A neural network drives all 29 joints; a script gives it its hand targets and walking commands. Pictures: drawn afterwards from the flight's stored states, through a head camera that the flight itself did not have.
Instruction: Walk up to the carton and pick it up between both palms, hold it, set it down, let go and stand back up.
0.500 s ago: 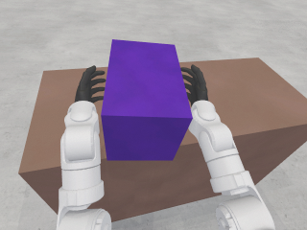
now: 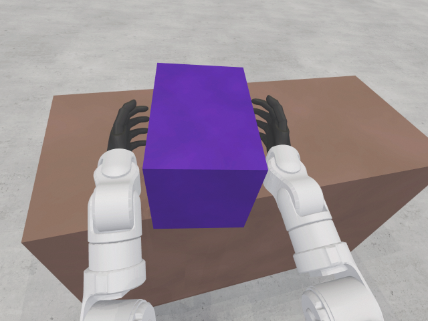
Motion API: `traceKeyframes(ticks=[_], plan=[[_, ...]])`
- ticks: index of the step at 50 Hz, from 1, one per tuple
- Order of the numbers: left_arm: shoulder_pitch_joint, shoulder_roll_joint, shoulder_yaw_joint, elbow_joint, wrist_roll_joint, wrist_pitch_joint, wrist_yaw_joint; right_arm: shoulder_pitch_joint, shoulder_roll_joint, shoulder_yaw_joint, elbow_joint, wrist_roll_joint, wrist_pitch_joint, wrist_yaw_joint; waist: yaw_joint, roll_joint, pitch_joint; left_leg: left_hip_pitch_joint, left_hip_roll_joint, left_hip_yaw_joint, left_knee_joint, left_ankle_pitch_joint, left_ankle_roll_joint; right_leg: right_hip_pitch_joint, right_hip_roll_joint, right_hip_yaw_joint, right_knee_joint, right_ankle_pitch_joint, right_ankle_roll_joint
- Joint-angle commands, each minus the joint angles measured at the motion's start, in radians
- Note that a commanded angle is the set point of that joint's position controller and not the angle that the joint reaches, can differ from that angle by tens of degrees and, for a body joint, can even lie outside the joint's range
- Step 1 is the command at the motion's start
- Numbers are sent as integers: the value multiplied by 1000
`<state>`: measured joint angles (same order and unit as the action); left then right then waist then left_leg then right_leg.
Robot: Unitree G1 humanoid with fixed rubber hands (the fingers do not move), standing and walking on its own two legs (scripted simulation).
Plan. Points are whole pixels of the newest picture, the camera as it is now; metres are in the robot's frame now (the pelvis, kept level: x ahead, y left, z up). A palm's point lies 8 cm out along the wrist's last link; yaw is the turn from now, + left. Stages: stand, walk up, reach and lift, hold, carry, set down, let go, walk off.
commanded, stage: hold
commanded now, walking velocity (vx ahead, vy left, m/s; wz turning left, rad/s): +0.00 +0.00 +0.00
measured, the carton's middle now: (200, 144) +0.39 +0.01 +0.13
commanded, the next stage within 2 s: set down in 0.76 s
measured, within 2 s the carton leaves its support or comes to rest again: neither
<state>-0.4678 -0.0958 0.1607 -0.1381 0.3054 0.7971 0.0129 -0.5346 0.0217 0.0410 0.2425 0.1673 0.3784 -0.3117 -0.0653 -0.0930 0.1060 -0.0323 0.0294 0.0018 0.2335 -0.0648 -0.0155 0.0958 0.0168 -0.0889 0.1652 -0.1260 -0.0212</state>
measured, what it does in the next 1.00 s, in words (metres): stands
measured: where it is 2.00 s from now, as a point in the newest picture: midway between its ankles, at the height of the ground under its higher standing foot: outside the picture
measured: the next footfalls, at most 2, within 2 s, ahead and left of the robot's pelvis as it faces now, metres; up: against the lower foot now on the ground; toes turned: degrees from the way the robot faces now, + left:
none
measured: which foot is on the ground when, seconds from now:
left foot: down 0.00-1.00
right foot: down 0.00-1.00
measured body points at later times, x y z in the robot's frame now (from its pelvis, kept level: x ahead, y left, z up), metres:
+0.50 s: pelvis -0.01 +0.00 +0.00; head -0.02 +0.04 +0.45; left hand +0.36 +0.14 +0.16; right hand +0.37 -0.12 +0.17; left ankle +0.05 +0.13 -0.75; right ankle -0.01 -0.10 -0.75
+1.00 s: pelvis +0.00 +0.01 +0.00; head -0.03 +0.04 +0.45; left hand +0.36 +0.16 +0.17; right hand +0.37 -0.11 +0.17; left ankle +0.05 +0.13 -0.75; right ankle -0.01 -0.10 -0.75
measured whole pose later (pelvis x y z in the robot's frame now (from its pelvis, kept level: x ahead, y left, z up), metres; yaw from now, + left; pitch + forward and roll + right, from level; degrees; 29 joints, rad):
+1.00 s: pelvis +0.00 +0.01 +0.00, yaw +0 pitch -9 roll +0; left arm -0.48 -0.14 0.23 -0.04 0.35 0.67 -0.03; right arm -0.55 0.07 -0.02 0.34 0.08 0.28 -0.28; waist -0.03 -0.08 0.10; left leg 0.01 0.02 0.01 0.22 -0.06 -0.01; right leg 0.12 0.00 -0.09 0.17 -0.13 -0.01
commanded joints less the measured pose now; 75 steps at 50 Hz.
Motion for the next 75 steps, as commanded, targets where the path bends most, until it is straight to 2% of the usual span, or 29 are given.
traceKeyframes(ticks=[1, 14, 38, 39, 41, 43, 46, 52, 56, 60, 64, 70, 75], plan=[[-659, -433, -481, -169, -157, -98, -104, -662, 410, 316, -245, 45, -71, 98, 1, 109, -462, 302, -53, 30, 50, 236, -7, -77, 37, -21, -17, 153, 63], [-675, -435, -438, -87, -143, -101, -96, -695, 398, 266, -167, 20, -84, 111, 0, 94, -438, 282, -48, 38, 44, 185, -6, -77, 34, -23, -27, 107, 60], [-669, -444, -461, -119, -154, -109, -97, -681, 422, 301, -201, 38, -82, 102, 0, 94, -474, 288, -53, 32, 60, 261, 1, -55, 32, -12, -16, 196, 68], [-637, -455, -423, -91, -137, -101, -112, -699, 474, 322, -226, 46, -80, 104, 44, 111, -508, 281, -55, 30, 61, 254, 9, -7, 16, -7, 6, 264, 81], [-618, -452, -401, -105, -122, -110, -134, -693, 483, 333, -250, 45, -90, 104, 45, 92, -529, 249, -59, 24, 49, 268, 20, 61, 14, -3, 27, 359, 94], [-610, -438, -376, -104, -105, -132, -150, -675, 475, 326, -246, 28, -109, 101, 43, 79, -512, 243, -62, 23, 35, 270, 23, 80, 12, -2, 32, 400, 103], [-602, -406, -338, -54, -81, -181, -163, -646, 450, 278, -181, -19, -155, 111, 38, 65, -420, 222, -61, 27, 1, 173, 21, 47, 8, -11, 16, 314, 106], [-602, -372, -277, 118, -35, -322, -160, -632, 378, 103, 8, -175, -309, 189, 32, 104, -307, 189, -41, 35, -57, -104, -7, -95, 8, -43, -33, -45, 70], [-623, -398, -294, 180, -33, -416, -135, -625, 376, 46, 104, -262, -402, 243, 25, 134, -372, 231, -34, 32, -59, -98, -31, -138, 22, -54, -47, -88, 45], [-666, -453, -349, 198, -59, -501, -109, -634, 421, 60, 142, -299, -458, 272, 26, 148, -494, 284, -33, 23, -34, 42, -50, -141, 37, -49, -49, 6, 35], [-695, -504, -384, 215, -74, -579, -90, -633, 480, 126, 156, -298, -492, 278, 47, 142, -606, 299, -40, 14, -5, 227, -48, -91, 45, -31, -27, 207, 47], [-658, -530, -347, 265, -55, -646, -97, -583, 559, 251, 179, -240, -508, 248, 94, 86, -641, 208, -51, 9, 0, 412, -3, 91, 36, 16, 37, 566, 90], [-604, -506, -289, 304, -39, -663, -117, -544, 580, 316, 180, -191, -514, 212, 117, 36, -599, 106, -62, 15, -37, 415, 40, 231, 15, 45, 81, 764, 125]])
